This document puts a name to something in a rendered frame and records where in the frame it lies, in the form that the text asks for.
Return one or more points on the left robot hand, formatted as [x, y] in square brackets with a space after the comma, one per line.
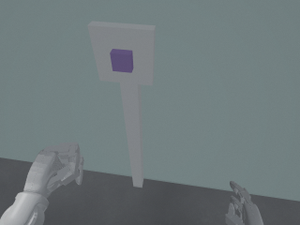
[49, 172]

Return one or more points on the panel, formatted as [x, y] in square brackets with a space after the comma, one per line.
[141, 40]

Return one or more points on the button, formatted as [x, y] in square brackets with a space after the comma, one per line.
[122, 60]

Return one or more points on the robot left forearm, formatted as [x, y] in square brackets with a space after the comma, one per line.
[28, 209]

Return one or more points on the right robot hand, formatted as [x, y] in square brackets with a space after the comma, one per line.
[247, 211]

